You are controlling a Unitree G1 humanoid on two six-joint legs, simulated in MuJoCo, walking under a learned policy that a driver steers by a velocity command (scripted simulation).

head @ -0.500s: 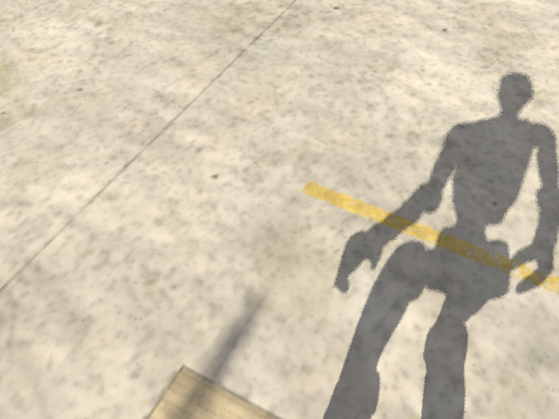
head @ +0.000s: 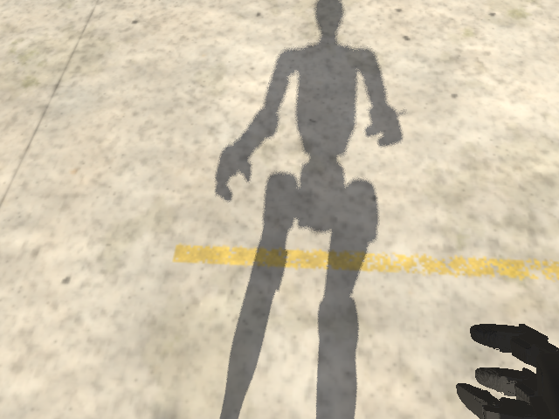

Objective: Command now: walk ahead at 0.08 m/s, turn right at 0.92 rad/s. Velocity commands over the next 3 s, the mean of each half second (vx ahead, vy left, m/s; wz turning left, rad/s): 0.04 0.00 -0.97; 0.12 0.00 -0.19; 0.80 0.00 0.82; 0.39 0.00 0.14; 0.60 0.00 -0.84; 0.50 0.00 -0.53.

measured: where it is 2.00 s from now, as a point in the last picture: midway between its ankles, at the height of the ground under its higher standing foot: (280, 267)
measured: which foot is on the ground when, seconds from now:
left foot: up 0.00-0.22, down 0.24-0.66, up 0.68-1.00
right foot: down 0.00-0.22, up 0.24-0.64, down 0.66-1.00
